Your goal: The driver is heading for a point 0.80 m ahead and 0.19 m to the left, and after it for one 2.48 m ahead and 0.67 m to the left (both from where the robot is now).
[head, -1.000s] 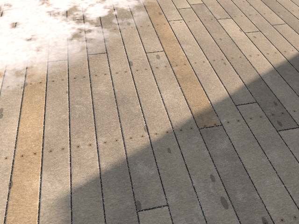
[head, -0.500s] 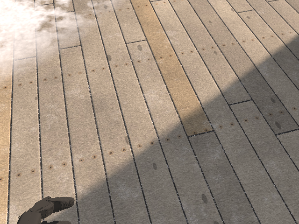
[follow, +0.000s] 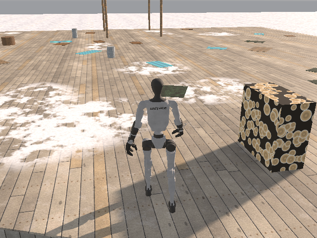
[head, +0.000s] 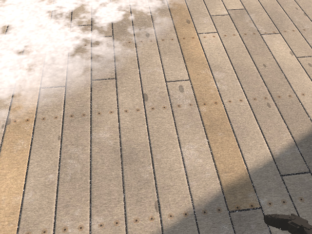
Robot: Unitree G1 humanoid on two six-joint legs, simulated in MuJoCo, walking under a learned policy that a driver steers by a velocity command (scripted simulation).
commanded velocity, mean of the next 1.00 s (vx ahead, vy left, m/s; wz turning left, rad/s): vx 0.50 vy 0.00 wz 0.16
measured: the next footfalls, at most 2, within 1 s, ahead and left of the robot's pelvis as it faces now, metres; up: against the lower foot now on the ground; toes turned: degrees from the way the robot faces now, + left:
right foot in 0.52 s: +0.45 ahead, -0.13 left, +0.00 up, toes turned -2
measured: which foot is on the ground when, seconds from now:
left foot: down 0.00-0.54, up 0.56-1.00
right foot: down 0.00-0.00, up 0.02-0.50, down 0.52-1.00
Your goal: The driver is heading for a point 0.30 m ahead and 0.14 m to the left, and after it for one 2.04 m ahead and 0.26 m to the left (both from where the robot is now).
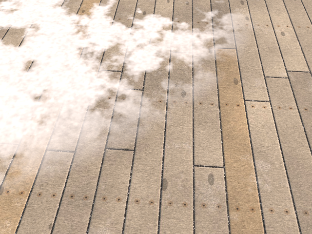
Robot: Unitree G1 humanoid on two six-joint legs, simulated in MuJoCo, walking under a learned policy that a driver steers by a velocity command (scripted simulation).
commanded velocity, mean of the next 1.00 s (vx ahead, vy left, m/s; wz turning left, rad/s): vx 0.50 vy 0.00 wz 0.31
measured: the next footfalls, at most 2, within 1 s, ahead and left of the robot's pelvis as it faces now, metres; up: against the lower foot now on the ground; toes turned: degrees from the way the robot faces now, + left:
left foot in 0.08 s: +0.21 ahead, +0.11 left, +0.00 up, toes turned +5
right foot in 0.54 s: +0.52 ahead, -0.05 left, +0.00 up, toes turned +17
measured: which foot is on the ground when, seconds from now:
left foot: up 0.00-0.06, down 0.08-0.56, up 0.58-1.00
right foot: down 0.00-0.08, up 0.10-0.52, down 0.54-1.00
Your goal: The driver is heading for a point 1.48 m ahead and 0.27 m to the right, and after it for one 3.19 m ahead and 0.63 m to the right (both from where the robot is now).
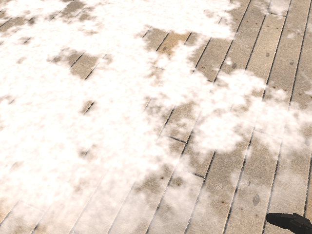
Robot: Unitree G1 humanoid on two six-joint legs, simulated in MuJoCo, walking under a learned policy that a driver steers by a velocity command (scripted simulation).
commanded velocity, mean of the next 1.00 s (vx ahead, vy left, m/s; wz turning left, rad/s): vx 0.50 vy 0.00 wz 0.01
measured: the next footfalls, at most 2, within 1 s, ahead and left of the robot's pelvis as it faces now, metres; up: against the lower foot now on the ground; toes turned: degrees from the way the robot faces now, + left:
left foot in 0.08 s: +0.22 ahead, +0.13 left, +0.00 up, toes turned +1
right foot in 0.60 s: +0.51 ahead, -0.11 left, +0.00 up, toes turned -2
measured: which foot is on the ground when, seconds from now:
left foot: up 0.00-0.06, down 0.08-0.60, up 0.62-1.00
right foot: down 0.00-0.10, up 0.12-0.58, down 0.60-1.00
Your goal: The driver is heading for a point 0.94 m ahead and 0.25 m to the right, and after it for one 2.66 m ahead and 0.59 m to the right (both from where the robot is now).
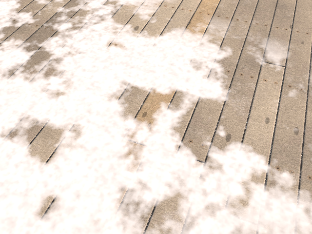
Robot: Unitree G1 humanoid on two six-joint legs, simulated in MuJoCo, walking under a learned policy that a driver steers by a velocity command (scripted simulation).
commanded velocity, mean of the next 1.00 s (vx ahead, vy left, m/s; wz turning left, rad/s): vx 0.50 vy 0.00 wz -0.30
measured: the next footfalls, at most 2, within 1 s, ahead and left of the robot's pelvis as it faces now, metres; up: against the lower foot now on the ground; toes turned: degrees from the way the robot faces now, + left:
left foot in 0.14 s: +0.26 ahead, +0.15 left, +0.00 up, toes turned +2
right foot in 0.70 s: +0.55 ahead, -0.10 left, +0.00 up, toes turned -13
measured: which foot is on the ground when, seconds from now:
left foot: up 0.00-0.12, down 0.14-0.72, up 0.74-1.00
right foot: down 0.00-0.14, up 0.16-0.68, down 0.70-1.00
